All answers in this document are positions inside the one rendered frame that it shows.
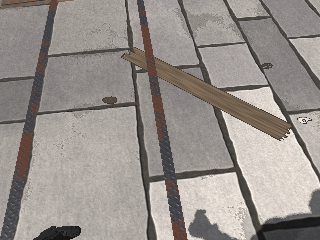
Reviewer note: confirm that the robot left hand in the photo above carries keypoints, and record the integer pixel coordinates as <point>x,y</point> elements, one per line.
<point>60,233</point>

